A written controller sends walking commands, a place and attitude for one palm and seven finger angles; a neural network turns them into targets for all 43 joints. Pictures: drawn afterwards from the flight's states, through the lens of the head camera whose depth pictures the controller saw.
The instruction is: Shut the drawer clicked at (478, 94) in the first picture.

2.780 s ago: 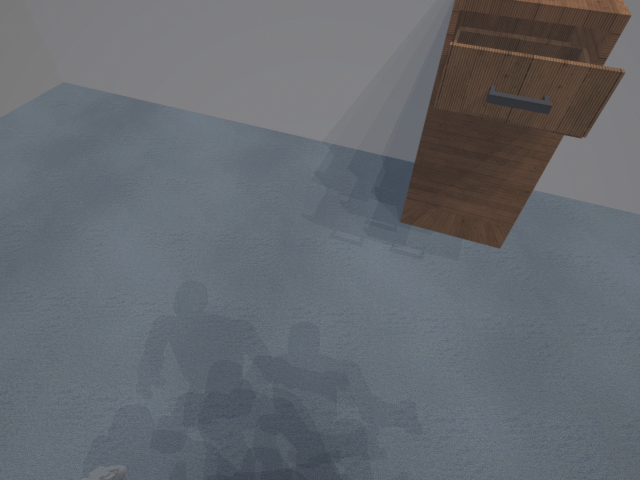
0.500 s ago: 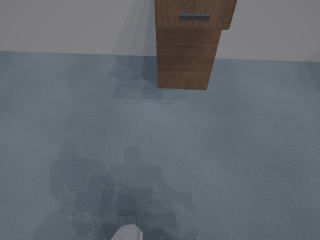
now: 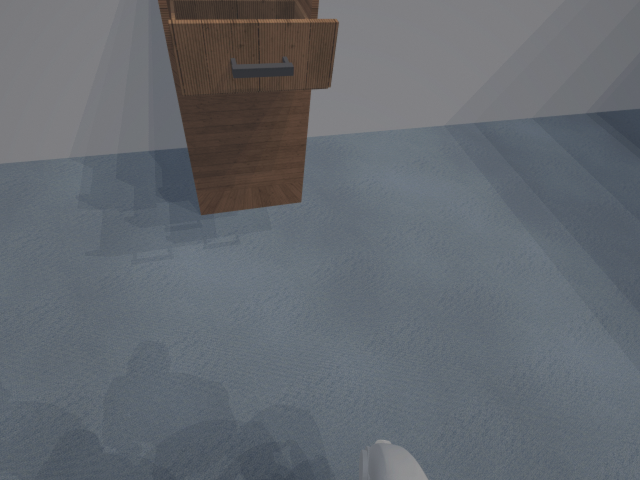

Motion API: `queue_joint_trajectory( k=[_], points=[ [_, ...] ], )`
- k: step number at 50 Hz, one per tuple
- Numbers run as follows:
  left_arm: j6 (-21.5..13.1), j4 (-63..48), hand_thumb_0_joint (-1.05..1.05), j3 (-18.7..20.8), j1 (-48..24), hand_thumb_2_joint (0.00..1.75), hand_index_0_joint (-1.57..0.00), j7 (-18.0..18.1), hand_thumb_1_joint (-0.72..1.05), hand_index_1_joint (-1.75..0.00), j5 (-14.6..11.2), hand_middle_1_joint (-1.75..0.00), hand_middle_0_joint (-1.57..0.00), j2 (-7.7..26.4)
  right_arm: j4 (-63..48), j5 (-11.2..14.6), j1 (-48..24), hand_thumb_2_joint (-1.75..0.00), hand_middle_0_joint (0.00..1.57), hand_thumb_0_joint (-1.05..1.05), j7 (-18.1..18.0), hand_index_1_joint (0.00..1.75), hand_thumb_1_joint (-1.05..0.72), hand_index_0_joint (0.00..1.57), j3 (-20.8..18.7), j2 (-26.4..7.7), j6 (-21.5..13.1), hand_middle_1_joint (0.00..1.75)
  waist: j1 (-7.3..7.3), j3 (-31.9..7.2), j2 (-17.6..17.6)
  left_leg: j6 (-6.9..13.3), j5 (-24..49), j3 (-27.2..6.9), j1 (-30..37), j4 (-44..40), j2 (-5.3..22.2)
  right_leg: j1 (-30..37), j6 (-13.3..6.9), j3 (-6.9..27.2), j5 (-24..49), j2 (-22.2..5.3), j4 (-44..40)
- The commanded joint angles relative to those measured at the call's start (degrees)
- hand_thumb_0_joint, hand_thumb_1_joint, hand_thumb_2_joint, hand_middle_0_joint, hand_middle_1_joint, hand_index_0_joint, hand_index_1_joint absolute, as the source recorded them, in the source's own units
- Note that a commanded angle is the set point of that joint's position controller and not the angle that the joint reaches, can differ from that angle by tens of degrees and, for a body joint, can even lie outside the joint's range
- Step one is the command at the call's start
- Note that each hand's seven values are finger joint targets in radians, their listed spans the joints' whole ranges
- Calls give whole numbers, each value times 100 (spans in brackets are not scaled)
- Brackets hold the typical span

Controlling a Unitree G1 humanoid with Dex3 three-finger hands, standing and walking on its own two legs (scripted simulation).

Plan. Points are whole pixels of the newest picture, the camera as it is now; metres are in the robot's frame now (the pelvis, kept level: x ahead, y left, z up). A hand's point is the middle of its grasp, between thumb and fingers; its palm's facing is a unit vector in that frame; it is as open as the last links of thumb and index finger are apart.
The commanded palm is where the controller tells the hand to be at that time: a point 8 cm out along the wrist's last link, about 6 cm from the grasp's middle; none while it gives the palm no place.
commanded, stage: walk to a spot facing it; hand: left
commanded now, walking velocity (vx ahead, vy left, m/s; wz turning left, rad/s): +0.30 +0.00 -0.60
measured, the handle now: (261, 65) +0.97 +0.20 +0.01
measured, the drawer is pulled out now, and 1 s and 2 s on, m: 0.25 0.25 0.25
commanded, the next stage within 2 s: turn to face it in 1.20 s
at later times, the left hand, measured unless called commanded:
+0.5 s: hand (243, 365) +0.31 +0.13 -0.17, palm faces -0.24 -0.95 -0.21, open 7.3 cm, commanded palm none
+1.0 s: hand (297, 246) +0.58 +0.07 -0.17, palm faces -0.52 -0.84 -0.17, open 7.4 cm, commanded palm none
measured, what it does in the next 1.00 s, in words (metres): walks ahead, turning right: right foot, then left foot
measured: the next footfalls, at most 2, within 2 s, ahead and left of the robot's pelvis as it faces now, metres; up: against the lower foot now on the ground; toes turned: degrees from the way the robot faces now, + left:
right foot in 0.20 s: +0.21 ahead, -0.13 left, +0.00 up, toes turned -16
left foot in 0.64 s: +0.44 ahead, +0.06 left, +0.00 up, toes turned -14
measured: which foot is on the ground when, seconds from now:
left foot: down 0.00-0.20, up 0.22-0.62, down 0.64-1.00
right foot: up 0.00-0.18, down 0.20-0.64, up 0.66-1.00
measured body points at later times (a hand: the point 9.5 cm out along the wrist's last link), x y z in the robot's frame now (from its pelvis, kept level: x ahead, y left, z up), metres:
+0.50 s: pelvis +0.21 -0.04 -0.01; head +0.24 -0.05 +0.44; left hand +0.33 +0.18 -0.15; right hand +0.24 -0.30 -0.14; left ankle +0.32 +0.10 -0.69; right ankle +0.17 -0.12 -0.74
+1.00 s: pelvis +0.40 -0.05 +0.00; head +0.45 -0.06 +0.44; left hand +0.61 +0.11 -0.16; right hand +0.27 -0.27 -0.14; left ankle +0.41 +0.07 -0.74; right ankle +0.40 -0.21 -0.68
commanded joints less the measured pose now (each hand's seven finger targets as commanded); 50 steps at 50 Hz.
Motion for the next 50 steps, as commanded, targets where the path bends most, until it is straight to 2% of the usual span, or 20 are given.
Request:
queue_joint_trajectory(
  k=[1, 5, 7, 8, 9, 10, 11, 12, 14, 17, 22, 28, 30, 31, 32, 33, 35, 37, 40, 50],
  points=[
    [-208, -700, 0, -164, -1261, 90, -20, -57, 90, -30, -34, -30, -20, -150, 62, -67, 788, -90, 20, 0, -41, 30, -90, 20, -163, -801, -153, 30, -405, 792, 1033, 426, 3507, -581, 512, -607, 1467, -945, -98, -449, -73, -101, -997],
    [-318, -693, 0, -201, -1342, 90, -20, -57, 90, -30, -59, -30, -20, -197, 181, -75, 768, -90, 20, 0, -21, 30, -90, 20, -240, -970, -114, 30, -303, 513, 1165, 439, 5494, 138, 711, 56, 1480, 194, -445, -968, -428, 307, -2523],
    [-386, -461, 0, -120, -580, 90, -20, 1, 90, -30, -48, -30, -20, 24, 148, -32, 616, -90, 20, 0, 3, 30, -90, 20, -307, -1161, -110, 30, 72, -49, 1274, 312, 6760, 329, 541, 1145, 1531, 1441, -678, -1055, -537, 567, -2904],
    [-455, -249, 0, -49, 116, 90, -20, 30, 90, -30, -31, -30, -20, 225, 81, -2, 495, -90, 20, 0, 27, 30, -90, 20, -307, -1231, -102, 30, 413, -437, 1267, 145, 6443, 426, -33, 2145, 1420, 2694, -781, -1119, -323, 689, -3267],
    [-526, 25, 0, 73, 1048, 90, -20, 80, 90, -30, -25, -30, -20, 662, -27, 78, 304, -90, 20, 0, 105, 30, -90, 20, -296, -1174, -99, 30, 884, -1054, 849, -71, 4859, 430, -1369, 3647, 1372, 4589, -1059, -479, 179, 112, -3613],
    [-582, 143, 0, 197, 1707, 90, -20, 173, 90, -30, -89, -30, -20, 1310, -253, 169, 409, -90, 20, 0, 131, 30, -90, 20, -233, -724, -122, 30, 935, -1873, -436, -417, -844, 208, -3366, 5780, 344, 6177, -1909, 2561, 953, -1825, -3917],
    [-507, 146, 0, 241, 1726, 90, -20, 267, 90, -30, -239, -30, -20, 1513, -498, 143, -159, -90, 20, 0, 63, 30, -90, 20, -238, -766, -156, 30, 960, -1836, -417, -286, -1285, -684, -4002, 6633, 247, 5891, -2218, 3508, 1621, -2301, -4487],
    [-495, 6, 0, 231, 1336, 90, -20, 293, 90, -30, -230, -30, -20, 1360, -563, 77, -419, -90, 20, 0, 79, 30, -90, 20, -295, -781, -147, 30, 803, -1356, -306, -272, -616, -1137, -4116, 6781, 439, 5043, -2032, 3236, 715, -2094, -4758],
    [-552, -161, 0, 44, 428, 90, -20, 335, 90, -30, -210, -30, -20, 767, -493, -28, -629, -90, 20, 0, 124, 30, -90, 20, -310, -723, -27, 30, 254, -187, 510, -305, 97, -1249, -3726, 6002, 829, 3035, -1663, 2179, 261, -1599, -5069],
    [-654, -197, 0, 4, 14, 90, -20, 359, 90, -30, -80, -30, -20, 561, -348, -82, -72, -90, 20, 0, 165, 30, -90, 20, -303, -462, 162, 30, -261, -227, 300, -417, 205, -1056, -2990, 4940, 780, 1890, -1458, 1222, 322, -1052, -5181],
    [-724, -70, 0, 15, 304, 90, -20, 285, 90, -30, -85, -30, -20, 526, -705, -94, -823, -90, 20, 0, 279, 30, -90, 20, -310, -486, 129, 30, -104, -89, -400, -514, 840, -954, -3309, 3526, 595, 2077, -1360, 1159, 152, -634, -5205],
    [-674, -88, 0, 70, 692, 90, -20, 299, 90, -30, -98, -30, -20, 672, -1104, -42, -1847, -90, 20, 0, 306, 30, -90, 20, -293, -580, -32, 30, 234, -75, -513, -400, 637, -778, -2616, 1828, 91, 2641, -1260, 1644, 1058, -729, -4708],
    [-642, -127, 0, 88, 584, 90, -20, 312, 90, -30, -131, -30, -20, 695, -1009, -40, -1481, -90, 20, 0, 246, 30, -90, 20, -343, -765, -80, 30, -38, -229, -398, -363, 875, -674, -1535, 918, -45, 2446, -1065, 1573, 1317, -548, -4117],
    [-641, -170, 0, 80, 479, 90, -20, 303, 90, -30, -146, -30, -20, 570, -791, -58, -755, -90, 20, 0, 175, 30, -90, 20, -416, -1059, -118, 30, -376, -602, 100, -250, 1044, -935, -149, 474, 207, 1820, -852, 1316, 1371, -243, -3121],
    [-630, -263, 0, 44, 675, 90, -20, 242, 90, -30, -216, -30, -20, 202, -622, -168, 56, -90, 20, 0, 128, 30, -90, 20, -575, -1797, -151, 30, -660, -1310, 1619, 282, 1024, -2794, 1289, 273, 1880, 598, -480, 515, -508, 520, -1398],
    [-684, -341, 0, 9, 653, 90, -20, 212, 90, -30, -176, -30, -20, 166, -567, -134, 364, -90, 20, 0, 154, 30, -90, 20, -548, -1931, -69, 30, -694, -1303, 2043, 765, 653, -3757, 1236, -313, 2814, -45, -356, 212, -2345, 588, 29],
    [-619, -342, 0, 64, 170, 90, -20, 163, 90, -30, -95, -30, -20, 218, -706, -78, -410, -90, 20, 0, 144, 30, -90, 20, -412, -1386, -73, 30, -462, -166, 1245, 690, -482, -3195, -269, -781, 2542, -380, -322, 344, -1618, 17, 910],
    [-495, -246, 0, 50, 322, 90, -20, 73, 90, -30, -49, -30, -20, 69, -719, -72, -896, -90, 20, 0, 123, 30, -90, 20, -279, -938, -110, 30, -93, 312, 985, 419, 884, -1954, -979, -736, 2060, -121, -214, 190, -978, -251, 731],
    [-275, -162, 0, 28, 631, 90, -20, 80, 90, -30, -78, -30, -20, -133, -620, -40, -913, -90, 20, 0, 75, 30, -90, 20, -261, -840, -126, 30, 100, 37, 1191, 382, 2713, -615, -1043, -437, 1730, 206, -52, -14, -582, -291, 449],
    [-197, -493, 0, -31, -461, 90, -20, 76, 90, -30, -72, -30, -20, -227, -378, -83, -556, -90, 20, 0, 93, 30, -90, 20, -465, -1144, 84, 30, -215, 124, 1408, 418, 3779, 353, -427, 307, 1763, 781, -89, -653, -353, -80, -2252]
  ],
)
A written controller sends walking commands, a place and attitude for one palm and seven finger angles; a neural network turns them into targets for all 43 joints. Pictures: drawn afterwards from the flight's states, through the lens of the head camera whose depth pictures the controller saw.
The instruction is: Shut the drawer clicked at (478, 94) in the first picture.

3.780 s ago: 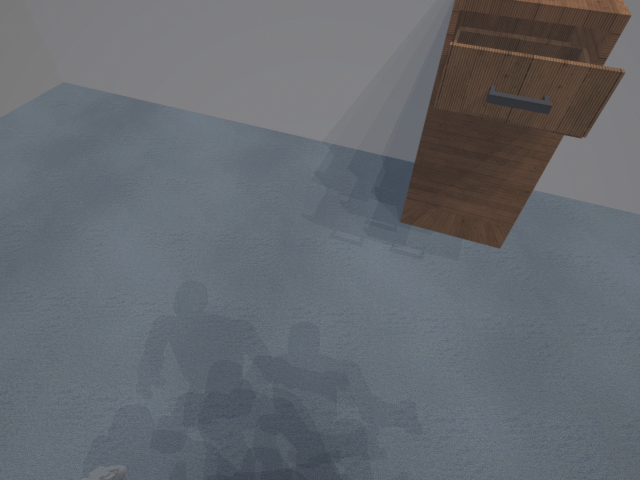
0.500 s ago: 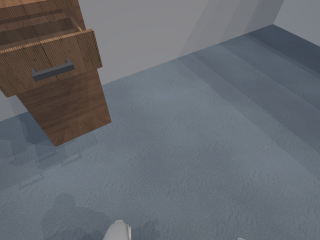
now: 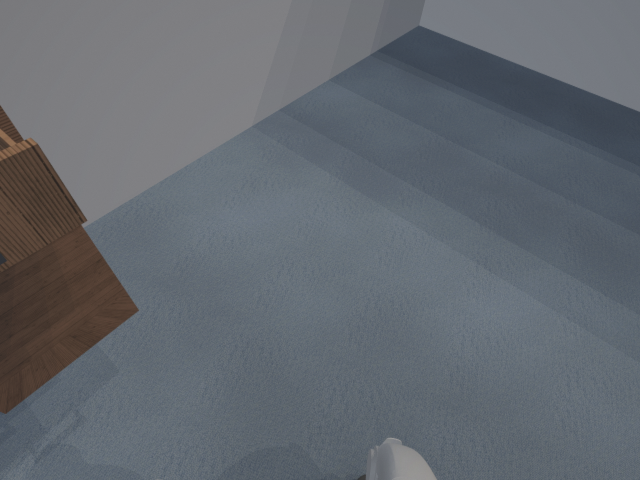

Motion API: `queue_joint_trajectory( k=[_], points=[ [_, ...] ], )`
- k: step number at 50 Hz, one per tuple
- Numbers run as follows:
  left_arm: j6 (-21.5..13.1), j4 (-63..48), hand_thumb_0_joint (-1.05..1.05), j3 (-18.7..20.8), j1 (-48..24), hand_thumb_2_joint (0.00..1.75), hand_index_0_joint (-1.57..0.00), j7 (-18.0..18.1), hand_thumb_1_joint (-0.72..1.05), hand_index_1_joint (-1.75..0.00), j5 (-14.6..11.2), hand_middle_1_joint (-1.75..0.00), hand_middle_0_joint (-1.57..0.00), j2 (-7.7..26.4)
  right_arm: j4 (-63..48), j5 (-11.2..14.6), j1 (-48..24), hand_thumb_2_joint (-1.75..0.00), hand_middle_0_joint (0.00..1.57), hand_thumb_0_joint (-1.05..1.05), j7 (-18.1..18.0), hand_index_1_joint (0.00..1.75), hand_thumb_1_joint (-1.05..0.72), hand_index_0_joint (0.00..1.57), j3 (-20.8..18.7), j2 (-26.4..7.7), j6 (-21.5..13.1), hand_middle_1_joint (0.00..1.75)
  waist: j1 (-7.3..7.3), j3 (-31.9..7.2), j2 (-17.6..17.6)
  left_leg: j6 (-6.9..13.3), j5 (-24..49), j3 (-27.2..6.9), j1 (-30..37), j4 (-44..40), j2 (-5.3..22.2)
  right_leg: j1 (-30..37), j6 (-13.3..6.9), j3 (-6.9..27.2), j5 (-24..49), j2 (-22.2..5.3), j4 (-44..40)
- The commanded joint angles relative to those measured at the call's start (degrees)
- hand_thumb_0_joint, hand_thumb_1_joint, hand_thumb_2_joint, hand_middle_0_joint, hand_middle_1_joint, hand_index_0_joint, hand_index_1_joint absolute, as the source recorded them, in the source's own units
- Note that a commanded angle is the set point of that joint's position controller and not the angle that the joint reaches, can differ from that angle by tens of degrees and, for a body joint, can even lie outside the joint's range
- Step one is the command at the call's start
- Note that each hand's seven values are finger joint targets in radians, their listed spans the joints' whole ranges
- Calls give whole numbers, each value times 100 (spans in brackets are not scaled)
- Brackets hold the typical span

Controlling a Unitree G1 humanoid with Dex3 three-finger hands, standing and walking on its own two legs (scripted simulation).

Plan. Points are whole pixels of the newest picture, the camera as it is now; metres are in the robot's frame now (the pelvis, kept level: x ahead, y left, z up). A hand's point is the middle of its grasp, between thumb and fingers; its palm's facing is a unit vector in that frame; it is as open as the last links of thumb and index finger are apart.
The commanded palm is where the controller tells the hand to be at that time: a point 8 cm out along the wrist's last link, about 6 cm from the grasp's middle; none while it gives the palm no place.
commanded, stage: walk to a spot facing it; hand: left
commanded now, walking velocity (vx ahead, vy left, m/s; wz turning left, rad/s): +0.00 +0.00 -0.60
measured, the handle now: out of the picture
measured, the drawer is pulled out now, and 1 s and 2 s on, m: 0.25 0.25 0.25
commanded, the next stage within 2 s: turn to face it in 0.20 s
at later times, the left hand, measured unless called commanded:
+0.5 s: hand (216, 396) +0.25 +0.17 -0.17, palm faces -0.15 -0.97 -0.18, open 7.4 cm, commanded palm none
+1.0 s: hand (182, 427) +0.20 +0.21 -0.15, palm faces +0.09 -0.96 -0.27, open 7.4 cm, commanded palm none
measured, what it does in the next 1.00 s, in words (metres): steps on the spot: right foot, then left foot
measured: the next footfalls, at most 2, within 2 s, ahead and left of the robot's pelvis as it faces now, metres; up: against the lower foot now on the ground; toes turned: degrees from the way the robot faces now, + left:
right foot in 0.12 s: +0.15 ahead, -0.13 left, +0.00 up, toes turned -12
left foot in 0.48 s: +0.19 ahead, +0.11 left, +0.00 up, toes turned -5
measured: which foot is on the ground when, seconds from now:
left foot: down 0.00-0.12, up 0.14-0.46, down 0.48-1.00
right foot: up 0.00-0.10, down 0.12-0.50, up 0.52-0.98, down 1.00-1.00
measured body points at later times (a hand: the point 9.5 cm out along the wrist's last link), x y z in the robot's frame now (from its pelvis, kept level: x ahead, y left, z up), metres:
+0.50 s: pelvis +0.11 +0.02 -0.01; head +0.11 +0.03 +0.44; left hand +0.26 +0.22 -0.16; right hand +0.15 -0.23 -0.15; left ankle +0.15 +0.12 -0.74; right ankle +0.11 -0.12 -0.74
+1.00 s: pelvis +0.10 +0.00 +0.00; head +0.13 -0.02 +0.44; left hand +0.20 +0.26 -0.13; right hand +0.12 -0.26 -0.16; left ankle +0.15 +0.12 -0.74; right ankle +0.09 -0.13 -0.74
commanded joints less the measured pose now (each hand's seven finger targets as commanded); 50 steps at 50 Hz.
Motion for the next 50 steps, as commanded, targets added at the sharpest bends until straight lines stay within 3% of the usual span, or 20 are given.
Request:
queue_joint_trajectory(
  k=[1, 2, 4, 5, 6, 7, 9, 12, 20, 22, 23, 24, 25, 26, 33, 40, 45, 48, 49, 50],
  points=[
    [-187, -527, 0, -37, -331, 90, -20, 25, 90, -30, -19, -30, -20, 121, -296, -43, 120, -90, 20, 0, 30, 30, -90, 20, -233, -949, -46, 30, -158, -210, 1233, 525, 3922, -281, 230, -186, 1398, 550, -172, -264, -121, 244, -1048],
    [-217, -522, 0, -29, -270, 90, -20, 31, 90, -30, -7, -30, -20, 171, -310, -37, 139, -90, 20, 0, 34, 30, -90, 20, -243, -1003, -27, 30, -103, -284, 1192, 469, 4284, -247, 183, 155, 1379, 901, -242, -358, -141, 375, -1261],
    [-372, -287, 0, 66, 751, 90, -20, 87, 90, -30, 7, -30, -20, 617, -427, 20, 116, -90, 20, 0, 83, 30, -90, 20, -245, -1086, -1, 30, 475, -1005, 620, 78, 4343, -116, -403, 2115, 1208, 2789, -461, -270, 720, 435, -2349],
    [-466, -158, 0, 201, 1334, 90, -20, 169, 90, -30, 18, -30, -20, 1361, -602, 96, 285, -90, 20, 0, 144, 30, -90, 20, -162, -741, 16, 30, 664, -1755, -949, -286, 579, -133, -2126, 3793, 453, 4520, -1052, 1810, 3046, -1070, -2372],
    [-451, -87, 0, 257, 1601, 90, -20, 248, 90, -30, -145, -30, -20, 1753, -819, 107, 30, -90, 20, 0, 72, 30, -90, 20, -109, -568, 44, 30, 699, -1982, -1211, -438, -1838, -884, -3043, 5264, -158, 4587, -1745, 3146, 5668, -2128, -2533],
    [-383, -179, 0, 258, 1437, 90, -20, 331, 90, -30, -170, -30, -20, 1670, -880, 109, -201, -90, 20, 0, -4, 30, -90, 20, -66, -594, 71, 30, 700, -2043, -900, -352, -1560, -1728, -3004, 5231, 37, 4216, -1778, 2774, 4865, -1925, -2673],
    [-293, -450, 0, 128, 342, 90, -20, 395, 90, -30, -160, -30, -20, 1224, -815, 39, -381, -90, 20, 0, -2, 30, -90, 20, -73, -680, 144, 30, 293, -1352, -510, -390, -830, -1823, -2963, 4852, 281, 3260, -1562, 2216, 3209, -1432, -2924],
    [-285, -599, 0, 48, -370, 90, -20, 405, 90, -30, -69, -30, -20, 1027, -620, -9, 3, -90, 20, 0, 6, 30, -90, 20, -47, -542, 336, 30, -165, -897, -406, -446, -482, -1661, -2190, 3947, 149, 1775, -1294, 1566, 2452, -941, -3169],
    [-260, -492, 0, -48, -105, 90, -20, 390, 90, -30, -9, -30, -20, 833, -574, 36, -135, -90, 20, 0, 72, 30, -90, 20, 77, -306, 248, 30, -43, -930, -835, -192, -182, -1446, -1529, 1919, -360, 1803, -1204, 1482, 1100, -634, -3271],
    [-283, -365, 0, -143, -145, 90, -20, 430, 90, -30, -66, -30, -20, 663, -373, 45, 181, -90, 20, 0, 78, 30, -90, 20, 135, -205, 162, 30, -209, -891, -624, -153, 655, -1498, -699, 525, -396, 1627, -897, 1141, 515, -471, -3030],
    [-275, -308, 0, -222, -76, 90, -20, 428, 90, -30, -119, -30, -20, 474, -259, 52, 267, -90, 20, 0, 97, 30, -90, 20, 152, -299, 105, 30, -204, -755, -117, -114, 1016, -1753, -331, -203, -289, 1374, -627, 932, -111, -275, -2767],
    [-228, -291, 0, -262, 210, 90, -20, 417, 90, -30, -146, -30, -20, 203, -304, 3, 159, -90, 20, 0, 111, 30, -90, 20, 102, -643, 43, 30, -26, -562, 986, 173, 1286, -2860, -655, -788, 454, 1244, -306, 650, -672, 120, -2286],
    [-220, -234, 0, -277, 333, 90, -20, 406, 90, -30, -145, -30, -20, 135, -426, -38, -191, -90, 20, 0, 119, 30, -90, 20, 58, -948, 92, 30, 123, -286, 1428, 553, 908, -3500, -1345, -1250, 1023, 1471, -102, 289, -999, 304, -1986],
    [-200, -214, 0, -255, 251, 90, -20, 423, 90, -30, -104, -30, -20, 216, -455, -53, -373, -90, 20, 0, 87, 30, -90, 20, 18, -986, 81, 30, 94, -73, 1954, 764, 699, -4039, -1586, -1682, 1126, 1323, -26, 239, -1276, 372, -1370],
    [-253, -167, 0, -116, -129, 90, -20, 375, 90, -30, -104, -30, -20, 266, -281, -8, 112, -90, 20, 0, -16, 30, -90, 20, -106, -916, 109, 30, -162, -880, 900, 1052, 4082, -3263, 335, -750, 646, 355, 106, 560, -1312, 242, 309],
    [-195, -319, 0, -81, -410, 90, -20, 399, 90, -30, -146, -30, -20, 303, -334, -16, 223, -90, 20, 0, 24, 30, -90, 20, -263, -1095, 210, 30, -340, -1040, 1032, 1129, 3485, -3811, 313, -698, 546, 511, 181, 631, -1396, 333, -171],
    [-172, -342, 0, -77, -116, 90, -20, 426, 90, -30, -187, -30, -20, 343, -503, -34, -170, -90, 20, 0, 74, 30, -90, 20, -350, -1249, 304, 30, -172, -995, 1161, 1041, 2520, -4179, -534, -756, 372, 1390, 68, 612, -1201, 511, -1134],
    [-199, -276, 0, -25, 412, 90, -20, 455, 90, -30, -191, -30, -20, 483, -634, -3, -445, -90, 20, 0, 129, 30, -90, 20, -389, -1189, 354, 30, 79, -1011, 1027, 692, 1557, -4130, -1373, -633, -4, 2597, -27, 484, -344, 542, -2604],
    [-229, -253, 0, 26, 618, 90, -20, 481, 90, -30, -156, -30, -20, 704, -700, 32, -498, -90, 20, 0, 161, 30, -90, 20, -383, -1024, 374, 30, 190, -932, 625, 409, 779, -3887, -2132, -250, -301, 3310, -159, 809, -263, 113, -3358],
    [-276, -337, 0, 126, 639, 90, -20, 527, 90, -30, -51, -30, -20, 1233, -816, 69, -397, -90, 20, 0, 186, 30, -90, 20, -331, -625, 381, 30, 220, -841, -1000, -39, -484, -2836, -3237, 1117, -1015, 3770, -671, 2336, -1180, -1415, -4130]
  ],
)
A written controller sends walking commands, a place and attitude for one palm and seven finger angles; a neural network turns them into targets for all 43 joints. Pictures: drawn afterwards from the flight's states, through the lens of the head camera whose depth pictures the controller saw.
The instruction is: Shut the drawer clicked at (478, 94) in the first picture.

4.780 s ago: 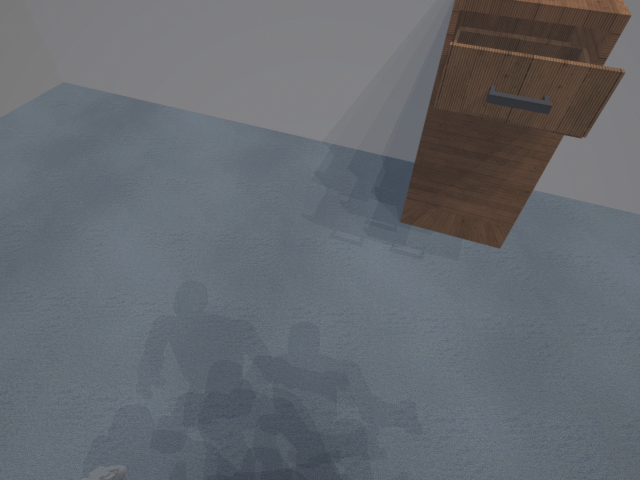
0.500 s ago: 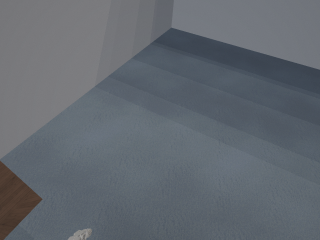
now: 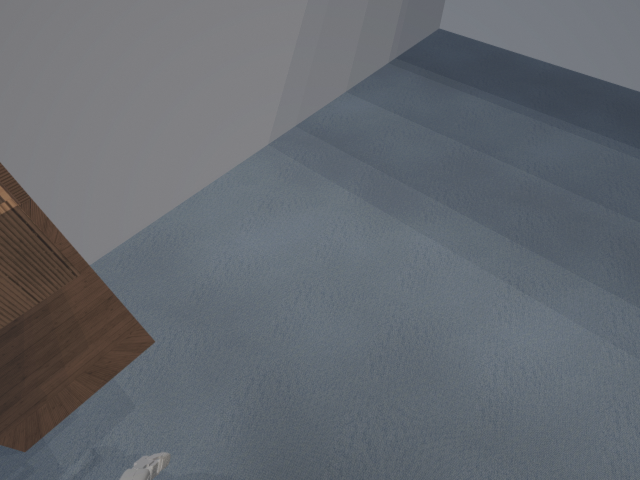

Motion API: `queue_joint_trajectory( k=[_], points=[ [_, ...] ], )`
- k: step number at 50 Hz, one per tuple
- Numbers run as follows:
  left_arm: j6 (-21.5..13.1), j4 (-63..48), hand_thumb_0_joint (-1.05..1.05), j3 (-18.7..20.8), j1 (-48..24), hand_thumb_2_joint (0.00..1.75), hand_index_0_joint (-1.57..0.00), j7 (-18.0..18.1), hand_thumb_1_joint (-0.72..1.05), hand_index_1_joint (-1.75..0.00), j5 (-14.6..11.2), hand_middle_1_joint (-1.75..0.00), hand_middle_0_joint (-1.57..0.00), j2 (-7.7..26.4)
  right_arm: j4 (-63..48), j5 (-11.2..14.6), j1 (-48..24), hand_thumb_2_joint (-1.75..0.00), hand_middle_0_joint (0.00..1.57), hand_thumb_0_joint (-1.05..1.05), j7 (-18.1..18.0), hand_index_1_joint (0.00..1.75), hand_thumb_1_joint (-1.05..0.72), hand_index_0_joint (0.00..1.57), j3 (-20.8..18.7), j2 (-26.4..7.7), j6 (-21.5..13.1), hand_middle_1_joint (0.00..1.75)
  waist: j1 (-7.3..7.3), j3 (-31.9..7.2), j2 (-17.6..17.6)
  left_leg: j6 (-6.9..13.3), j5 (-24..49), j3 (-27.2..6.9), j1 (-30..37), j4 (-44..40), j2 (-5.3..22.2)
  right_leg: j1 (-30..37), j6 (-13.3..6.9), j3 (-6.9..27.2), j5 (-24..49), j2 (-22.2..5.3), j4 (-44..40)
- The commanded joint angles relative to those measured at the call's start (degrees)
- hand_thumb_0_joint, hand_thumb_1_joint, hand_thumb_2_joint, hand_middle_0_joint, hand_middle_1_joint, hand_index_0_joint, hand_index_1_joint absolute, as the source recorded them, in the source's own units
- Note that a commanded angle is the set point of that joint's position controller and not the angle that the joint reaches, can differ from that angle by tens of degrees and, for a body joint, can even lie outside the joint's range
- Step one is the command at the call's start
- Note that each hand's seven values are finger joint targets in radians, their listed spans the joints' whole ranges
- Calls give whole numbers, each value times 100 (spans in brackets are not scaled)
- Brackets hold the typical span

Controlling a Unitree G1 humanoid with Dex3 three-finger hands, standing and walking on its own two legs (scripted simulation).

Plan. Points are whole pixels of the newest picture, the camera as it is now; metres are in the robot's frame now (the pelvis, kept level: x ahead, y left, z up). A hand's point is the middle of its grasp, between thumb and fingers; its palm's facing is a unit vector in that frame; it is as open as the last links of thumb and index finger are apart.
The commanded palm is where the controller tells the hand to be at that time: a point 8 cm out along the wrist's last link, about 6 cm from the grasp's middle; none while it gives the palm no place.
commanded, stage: turn to face it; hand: left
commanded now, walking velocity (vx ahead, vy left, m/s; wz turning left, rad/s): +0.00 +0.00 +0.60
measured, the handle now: out of the picture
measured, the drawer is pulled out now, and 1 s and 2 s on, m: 0.25 0.25 0.25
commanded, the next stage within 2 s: take the last steps up to it in 1.18 s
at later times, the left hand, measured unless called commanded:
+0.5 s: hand out of the picture -0.09 +0.23 -0.19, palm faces +0.39 -0.88 -0.25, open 7.4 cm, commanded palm none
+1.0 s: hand out of the picture -0.04 +0.22 -0.14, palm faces +0.58 -0.77 -0.28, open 7.4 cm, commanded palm none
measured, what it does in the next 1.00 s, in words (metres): steps on the spot, turning left: left foot, then right foot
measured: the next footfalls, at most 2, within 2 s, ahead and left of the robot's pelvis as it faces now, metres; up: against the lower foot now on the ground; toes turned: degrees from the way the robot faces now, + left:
left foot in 0.46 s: -0.03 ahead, +0.14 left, +0.00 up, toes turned +25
right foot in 0.88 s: +0.08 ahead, -0.08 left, +0.00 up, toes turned +29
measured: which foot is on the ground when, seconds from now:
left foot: down 0.00-0.00, up 0.02-0.44, down 0.46-0.88, up 0.90-1.00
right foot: down 0.00-0.46, up 0.48-0.86, down 0.88-1.00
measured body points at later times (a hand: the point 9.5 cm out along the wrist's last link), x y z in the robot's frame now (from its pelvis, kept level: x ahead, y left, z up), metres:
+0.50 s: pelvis -0.03 +0.02 -0.01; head +0.00 +0.05 +0.43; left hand -0.11 +0.28 -0.17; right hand +0.19 -0.19 -0.13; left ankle -0.07 +0.12 -0.74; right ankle -0.01 -0.12 -0.71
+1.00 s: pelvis -0.02 +0.00 +0.00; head +0.01 -0.02 +0.45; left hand -0.08 +0.26 -0.12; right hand +0.18 -0.18 -0.16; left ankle -0.11 +0.09 -0.66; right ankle +0.05 -0.10 -0.73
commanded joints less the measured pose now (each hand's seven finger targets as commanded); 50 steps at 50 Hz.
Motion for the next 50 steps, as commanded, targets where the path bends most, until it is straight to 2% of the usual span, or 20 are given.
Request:
queue_joint_trajectory(
  k=[1, 3, 6, 15, 18, 20, 21, 22, 23, 24, 25, 29, 36, 41, 42, 43, 44, 45, 47, 50],
  points=[
    [-132, -455, 0, 268, 584, 90, -20, 146, 90, -30, 113, -30, -20, 1493, -797, -31, -320, -90, 20, 0, 35, 30, -90, 20, -192, -572, -141, 30, 433, -385, -1664, -291, -2290, 396, -1705, 2378, 23, 924, -1160, 2291, -348, -2880, -2190],
    [-187, -569, 0, 188, 57, 90, -20, 132, 90, -30, 75, -30, -20, 1070, -606, -68, -419, -90, 20, 0, 98, 30, -90, 20, -227, -679, -31, 30, 165, 176, -1315, -236, -1779, 350, -1353, 3634, 437, -180, -1000, 1458, 11, -2221, -2070],
    [-257, -595, 0, 76, -64, 90, -20, 103, 90, -30, 98, -30, -20, 743, -461, -40, -155, -90, 20, 0, 173, 30, -90, 20, -170, -554, -7, 30, -22, 277, -1067, -398, -1104, 675, -1373, 4127, 587, 24, -810, 196, 1446, -1677, -1570],
    [-224, -388, 0, 158, 895, 90, -20, 72, 90, -30, 162, -30, -20, 1214, -819, 10, -1245, -90, 20, 0, 205, 30, -90, 20, -15, -511, -42, 30, 521, -142, -1369, -493, -1604, 1231, -809, 2249, 639, 961, -998, -269, 2922, -2017, -1057],
    [-191, -334, 0, 219, 932, 90, -20, 60, 90, -30, 172, -30, -20, 1337, -887, 38, -1193, -90, 20, 0, 191, 30, -90, 20, 31, -518, -119, 30, 537, -427, -1599, -377, -1627, 1448, -322, 1326, 556, 1205, -916, -452, 3495, -2094, -663],
    [-161, -324, 0, 241, 889, 90, -20, 39, 90, -30, 135, -30, -20, 1346, -845, 27, -898, -90, 20, 0, 170, 30, -90, 20, 13, -624, -171, 30, 366, -629, -1499, -296, -931, 1582, 331, 335, 502, 1095, -639, -784, 3427, -2004, -167],
    [-137, -312, 0, 238, 825, 90, -20, 23, 90, -30, 87, -30, -20, 1289, -776, 15, -588, -90, 20, 0, 174, 30, -90, 20, -34, -820, -209, 30, 169, -790, -1014, -207, -172, 1443, 1146, -468, 610, 629, -393, -973, 3036, -1914, 497],
    [-115, -493, 0, 233, 907, 90, -20, -18, 90, -30, 53, -30, -20, 1018, -759, -35, -214, -90, 20, 0, 143, 30, -90, 20, -199, -1460, -276, 30, -44, -1171, 444, 319, 1346, -66, 2391, -718, 1778, -755, 35, -1218, 1331, -1365, 1766],
    [-113, -777, 0, 83, 587, 90, -20, -43, 90, -30, 65, -30, -20, 682, -677, 12, 161, -90, 20, 0, 109, 30, -90, 20, -315, -1970, -262, 30, -255, -1127, 1658, 1126, 3710, -1365, 2701, -684, 2981, -2008, 312, -950, -1883, -806, 2826],
    [-36, -803, 0, 100, 250, 90, -20, 18, 90, -30, 109, -30, -20, 807, -496, 25, 365, -90, 20, 0, 68, 30, -90, 20, -283, -1823, -261, 30, -344, -1128, 1080, 1263, 3010, -1096, 2329, -622, 2890, -1971, 227, -354, -1763, -821, 3288],
    [-43, -746, 0, 133, 126, 90, -20, 18, 90, -30, 76, -30, -20, 718, -567, 1, 59, -90, 20, 0, 4, 30, -90, 20, -271, -1713, -269, 30, -236, -837, 1272, 1184, 2469, -973, 2006, -661, 2566, -2159, 231, -221, -1392, -802, 3456],
    [-24, -458, 0, 173, 505, 90, -20, -77, 90, -30, 87, -30, -20, 780, -832, -12, -842, -90, 20, 0, -4, 30, -90, 20, -99, -1264, -301, 30, 204, -378, 783, 761, 1634, -186, 1100, -899, 1708, -1609, 273, -163, -282, -673, 3250],
    [-34, -655, 0, 125, 200, 90, -20, -20, 90, -30, 57, -30, -20, 714, -756, -29, -571, -90, 20, 0, 13, 30, -90, 20, -164, -1271, -240, 30, 60, -419, 685, 993, 1287, -858, 1175, -862, 1698, -1246, 268, -93, -482, -377, 1942],
    [-152, -629, 0, 105, 660, 90, -20, 30, 90, -30, 17, -30, -20, 707, -803, -11, -767, -90, 20, 0, 29, 30, -90, 20, -197, -1205, -193, 30, 323, -554, 616, 776, 1793, -1101, 553, -246, 1399, 182, 155, -222, 286, -69, 56],
    [-205, -600, 0, 128, 892, 90, -20, 54, 90, -30, 24, -30, -20, 785, -845, 20, -771, -90, 20, 0, 38, 30, -90, 20, -184, -1087, -202, 30, 455, -683, 406, 566, 1399, -997, 222, 115, 1194, 802, 110, -91, 796, -248, -820],
    [-272, -590, 0, 207, 1040, 90, -20, 99, 90, -30, 111, -30, -20, 1217, -887, 71, -635, -90, 20, 0, 70, 30, -90, 20, -138, -738, -209, 30, 497, -778, -813, 130, -63, -327, -699, 1131, 586, 1605, -190, 971, 1052, -1381, -1479],
    [-268, -645, 0, 253, 1024, 90, -20, 98, 90, -30, 153, -30, -20, 1590, -1056, 43, -641, -90, 20, 0, 79, 30, -90, 20, -92, -513, -214, 30, 499, -636, -1884, -212, -2428, 498, -1361, 2374, -75, 1450, -883, 2063, 1922, -2681, -1603],
    [-261, -693, 0, 249, 896, 90, -20, 109, 90, -30, 99, -30, -20, 1456, -947, -23, -603, -90, 20, 0, 65, 30, -90, 20, -167, -809, -120, 30, 486, -612, -1694, -147, -2395, 159, -1120, 3324, 234, 718, -1109, 1883, 1313, -2698, -1708],
    [-219, -790, 0, 160, 273, 90, -20, 117, 90, -30, 95, -30, -20, 1103, -761, -42, -621, -90, 20, 0, 123, 30, -90, 20, -164, -738, -33, 30, 230, 13, -1251, -191, -1734, 297, -1188, 4175, 467, 93, -999, 1131, 913, -2140, -1698],
    [-281, -739, 0, 71, 318, 90, -20, 108, 90, -30, 117, -30, -20, 874, -607, -37, -484, -90, 20, 0, 170, 30, -90, 20, -78, -583, -44, 30, 190, -89, -1261, -344, -1343, 607, -1112, 3940, 522, 454, -897, 215, 2076, -1734, -1363]
  ],
)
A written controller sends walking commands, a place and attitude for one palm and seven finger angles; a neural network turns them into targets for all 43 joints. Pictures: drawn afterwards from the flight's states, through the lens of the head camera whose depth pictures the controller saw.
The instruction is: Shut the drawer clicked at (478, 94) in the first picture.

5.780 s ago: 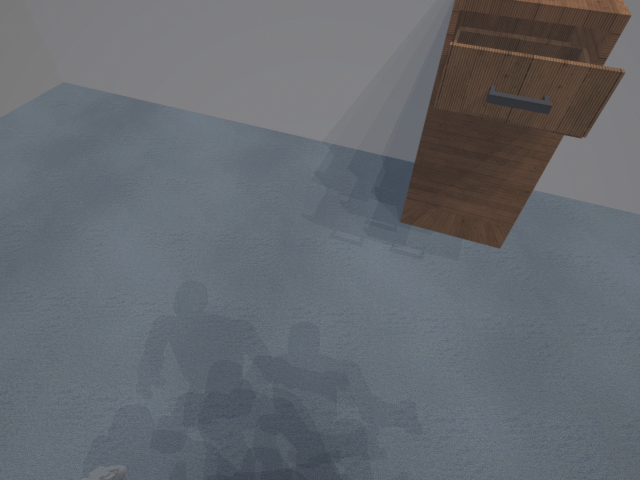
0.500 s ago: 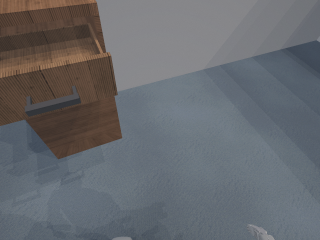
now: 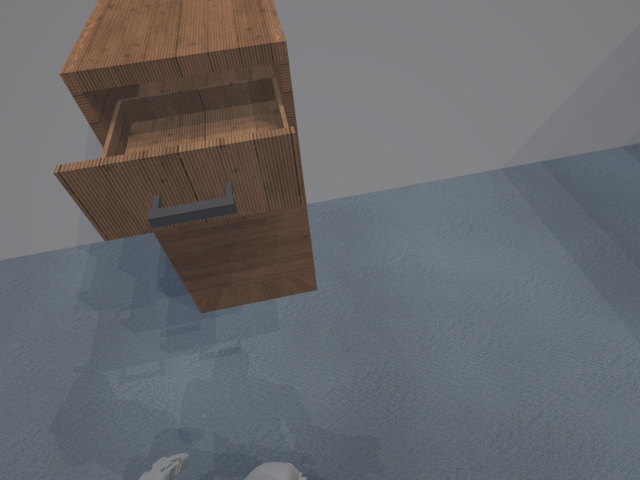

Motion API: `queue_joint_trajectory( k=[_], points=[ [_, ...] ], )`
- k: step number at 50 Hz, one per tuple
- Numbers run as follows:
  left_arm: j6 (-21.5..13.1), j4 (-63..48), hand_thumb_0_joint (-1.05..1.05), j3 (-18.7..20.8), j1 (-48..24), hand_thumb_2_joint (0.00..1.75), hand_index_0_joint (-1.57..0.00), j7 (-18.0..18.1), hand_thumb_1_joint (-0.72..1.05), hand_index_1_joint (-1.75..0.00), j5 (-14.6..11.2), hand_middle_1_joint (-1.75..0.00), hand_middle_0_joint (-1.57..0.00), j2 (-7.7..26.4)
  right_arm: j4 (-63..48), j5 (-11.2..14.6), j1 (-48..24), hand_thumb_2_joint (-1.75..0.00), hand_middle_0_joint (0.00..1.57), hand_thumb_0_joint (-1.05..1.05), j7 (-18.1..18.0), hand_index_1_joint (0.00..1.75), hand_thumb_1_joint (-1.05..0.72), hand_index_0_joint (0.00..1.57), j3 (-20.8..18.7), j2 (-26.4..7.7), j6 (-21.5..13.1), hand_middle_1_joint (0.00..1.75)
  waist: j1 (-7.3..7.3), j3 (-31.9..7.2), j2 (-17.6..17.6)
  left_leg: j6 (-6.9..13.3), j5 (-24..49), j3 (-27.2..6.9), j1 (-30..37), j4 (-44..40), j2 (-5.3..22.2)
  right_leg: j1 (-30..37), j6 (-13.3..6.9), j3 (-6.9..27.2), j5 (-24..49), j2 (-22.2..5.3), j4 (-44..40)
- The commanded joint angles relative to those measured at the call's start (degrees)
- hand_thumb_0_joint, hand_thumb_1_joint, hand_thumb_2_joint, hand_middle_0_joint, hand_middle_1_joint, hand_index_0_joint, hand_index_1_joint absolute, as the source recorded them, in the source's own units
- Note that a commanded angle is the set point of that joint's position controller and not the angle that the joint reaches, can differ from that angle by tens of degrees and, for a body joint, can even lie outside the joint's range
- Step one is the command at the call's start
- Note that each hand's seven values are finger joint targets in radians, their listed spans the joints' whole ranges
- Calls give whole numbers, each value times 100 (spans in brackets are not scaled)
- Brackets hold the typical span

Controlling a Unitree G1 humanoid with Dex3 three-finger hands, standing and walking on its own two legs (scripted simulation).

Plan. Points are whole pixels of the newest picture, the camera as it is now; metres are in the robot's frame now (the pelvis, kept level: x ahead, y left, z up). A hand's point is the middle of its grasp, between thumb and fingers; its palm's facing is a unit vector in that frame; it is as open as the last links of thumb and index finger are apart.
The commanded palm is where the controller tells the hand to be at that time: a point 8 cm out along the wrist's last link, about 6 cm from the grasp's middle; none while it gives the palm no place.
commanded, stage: turn to face it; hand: left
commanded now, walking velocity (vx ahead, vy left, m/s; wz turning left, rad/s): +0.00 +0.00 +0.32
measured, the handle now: (193, 203) +0.54 +0.25 +0.02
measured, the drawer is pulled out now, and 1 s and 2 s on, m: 0.25 0.25 0.25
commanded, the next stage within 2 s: take the last steps up to it in 0.18 s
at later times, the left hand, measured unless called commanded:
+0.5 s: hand out of the picture -0.03 +0.27 -0.17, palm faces +0.17 -0.97 -0.20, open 7.4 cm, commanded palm none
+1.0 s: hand (220, 464) +0.17 +0.17 -0.16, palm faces +0.14 -0.97 -0.19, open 7.4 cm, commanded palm none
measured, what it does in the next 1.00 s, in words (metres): walks ahead: left foot, then right foot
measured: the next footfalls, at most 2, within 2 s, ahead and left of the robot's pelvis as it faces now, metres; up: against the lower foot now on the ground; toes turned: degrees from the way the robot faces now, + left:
left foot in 0.26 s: +0.02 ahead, +0.15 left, +0.00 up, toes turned +10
right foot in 0.90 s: +0.19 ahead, -0.11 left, +0.00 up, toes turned +0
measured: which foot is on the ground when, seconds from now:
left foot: up 0.00-0.24, down 0.26-0.90, up 0.92-1.00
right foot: down 0.00-0.26, up 0.28-0.88, down 0.90-1.00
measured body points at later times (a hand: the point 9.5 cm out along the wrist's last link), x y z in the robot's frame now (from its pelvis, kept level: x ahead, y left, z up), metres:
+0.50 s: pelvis +0.00 +0.06 +0.01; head -0.01 +0.09 +0.46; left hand -0.03 +0.32 -0.15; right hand +0.10 -0.16 -0.12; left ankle -0.02 +0.14 -0.73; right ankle +0.00 -0.09 -0.66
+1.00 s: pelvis +0.11 -0.01 +0.00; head +0.13 -0.03 +0.45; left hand +0.17 +0.22 -0.14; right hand +0.05 -0.25 -0.16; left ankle +0.02 +0.11 -0.67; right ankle +0.14 -0.11 -0.73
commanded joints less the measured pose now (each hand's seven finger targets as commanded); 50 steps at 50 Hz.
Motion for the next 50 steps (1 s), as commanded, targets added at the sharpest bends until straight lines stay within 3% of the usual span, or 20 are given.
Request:
queue_joint_trajectory(
  k=[1, 6, 8, 11, 12, 13, 14, 15, 17, 20, 23, 33, 39, 41, 43, 44, 45, 46, 48, 50],
  points=[
    [-157, -287, 0, 310, 132, 90, -20, 124, 90, -30, 11, -30, -20, 1145, -395, -4, -165, -90, 20, 0, 52, 30, -90, 20, -19, -324, -166, 30, 118, -159, -1453, -161, 220, 151, -357, 278, 337, 419, -604, 700, 1920, -1386, -1391],
    [-120, 17, 0, 366, 620, 90, -20, 105, 90, -30, 63, -30, -20, 1384, -419, 41, -602, -90, 20, 0, 28, 30, -90, 20, 104, -154, -206, 30, 404, -259, -1524, -153, -180, 555, 180, -1281, 301, 728, -752, 560, 2700, -1516, -1161],
    [-102, 94, 0, 401, 669, 90, -20, 106, 90, -30, 72, -30, -20, 1470, -396, 63, -533, -90, 20, 0, 4, 30, -90, 20, 148, -122, -267, 30, 411, -425, -1627, -95, -192, 669, 479, -1929, 242, 892, -754, 538, 3171, -1534, -913],
    [-48, 196, 0, 411, 477, 90, -20, 93, 90, -30, 5, -30, -20, 1425, -198, 57, 32, -90, 20, 0, -33, 30, -90, 20, 152, -228, -355, 30, 90, -685, -1455, 3, 1046, 743, 1584, -3628, 252, 613, -316, 181, 2768, -1332, -218],
    [-9, 159, 0, 375, 528, 90, -20, 76, 90, -30, -59, -30, -20, 1241, -150, 30, 257, -90, 20, 0, -41, 30, -90, 20, 95, -537, -421, 30, -24, -868, -619, 149, 1959, 335, 2411, -4146, 694, -35, -11, -94, 1947, -1098, 484],
    [27, 2, 0, 294, 626, 90, -20, 35, 90, -30, -91, -30, -20, 829, -195, -23, 382, -90, 20, 0, -61, 30, -90, 20, -15, -1098, -457, 30, -53, -851, 1163, 803, 3893, -1460, 2936, -4276, 2116, -1385, 397, -321, -725, -387, 1463],
    [84, -39, 0, 205, 300, 90, -20, 79, 90, -30, -31, -30, -20, 785, -111, -14, 479, -90, 20, 0, -113, 30, -90, 20, -39, -1214, -407, 30, -193, -683, 1240, 1278, 3979, -1628, 2343, -4507, 2491, -1359, 364, 151, -1996, -232, 2218],
    [121, 66, 0, 229, 101, 90, -20, 95, 90, -30, -38, -30, -20, 766, -48, -45, 409, -90, 20, 0, -194, 30, -90, 20, 18, -1032, -444, 30, -188, -531, 1223, 1266, 3188, -1581, 2030, -4664, 2248, -1360, 325, 529, -1745, -225, 2572],
    [69, 317, 0, 230, 157, 90, -20, -18, 90, -30, 4, -30, -20, 801, -54, -54, 152, -90, 20, 0, -247, 30, -90, 20, 141, -711, -493, 30, -55, -178, 703, 1200, 1750, -1377, 1934, -4913, 1944, -1632, 254, 585, -1080, -190, 2996],
    [-4, 691, 0, 150, 486, 90, -20, -106, 90, -30, 44, -30, -20, 725, 67, -8, 295, -90, 20, 0, -261, 30, -90, 20, 220, -431, -634, 30, 9, -89, 395, 1038, 1270, -943, 2183, -5201, 1599, -1717, 263, 548, -320, -163, 2914],
    [-41, 793, 0, 113, 474, 90, -20, -129, 90, -30, 54, -30, -20, 682, 260, 7, 675, -90, 20, 0, -278, 30, -90, 20, 206, -378, -705, 30, -60, -42, 118, 1147, 1324, -994, 2501, -5295, 1731, -1893, 282, 554, -185, -170, 2659],
    [-18, 721, 0, 182, -97, 90, -20, -225, 90, -30, 34, -30, -20, 523, 612, -41, 1156, -90, 20, 0, -303, 30, -90, 20, 110, -381, -771, 30, -133, 507, 233, 1229, 338, -1040, 2285, -5706, 1967, -2176, 292, 563, 172, -334, 1840],
    [-118, 623, 0, 202, -437, 90, -20, -266, 90, -30, 10, -30, -20, 329, 799, -99, 1305, -90, 20, 0, -281, 30, -90, 20, 70, -412, -763, 30, -185, 459, 402, 1150, 586, -763, 1958, -5421, 1915, -1396, 201, 266, 15, -157, 757],
    [-165, 685, 0, 224, -289, 90, -20, -259, 90, -30, -2, -30, -20, 339, 840, -101, 1252, -90, 20, 0, -271, 30, -90, 20, 65, -372, -752, 30, -82, 360, 378, 1072, 945, -621, 1779, -5096, 1874, -806, 154, 122, 73, -21, 283],
    [-244, 968, 0, 268, 411, 90, -20, -230, 90, -30, 11, -30, -20, 419, 894, -86, 1216, -90, 20, 0, -265, 30, -90, 20, 106, -261, -736, 30, 226, 62, 48, 755, 1077, -252, 1344, -4213, 1473, 526, 87, -87, 527, 222, -563],
    [-315, 1180, 0, 319, 1054, 90, -20, -194, 90, -30, 22, -30, -20, 673, 901, -37, 1271, -90, 20, 0, -236, 30, -90, 20, 139, -111, -764, 30, 506, -307, -405, 556, 1111, 152, 759, -3152, 1141, 1630, -92, 398, 360, -150, -925],
    [-387, 1402, 0, 428, 1801, 90, -20, -119, 90, -30, 44, -30, -20, 1251, 772, 23, 1308, -90, 20, 0, -188, 30, -90, 20, 246, 306, -805, 30, 736, -736, -1892, 287, -80, 841, -517, -1470, 470, 2750, -596, 2158, -17, -1538, -1432],
    [-370, 1425, 0, 421, 2155, 90, -20, -54, 90, -30, -42, -30, -20, 1488, 497, 19, 918, -90, 20, 0, -188, 30, -90, 20, 261, 126, -738, 30, 834, -731, -1770, 303, -1059, 547, -893, -284, 374, 2352, -969, 3199, -8, -2189, -2036],
    [-363, 1273, 0, 344, 1338, 90, -20, -23, 90, -30, -47, -30, -20, 1078, 489, -5, 567, -90, 20, 0, -157, 30, -90, 20, 161, 143, -691, 30, 588, -47, -1327, 365, -248, 194, -1109, 595, 798, 1106, -1091, 2911, -1424, -1968, -2426],
    [-412, 1171, 0, 193, 811, 90, -20, 17, 90, -30, -28, -30, -20, 553, 614, -55, 733, -90, 20, 0, -117, 30, -90, 20, 159, 286, -643, 30, 201, 128, -767, 253, 507, 269, -780, 385, 976, 598, -870, 1650, -207, -1456, -2321]
  ],
)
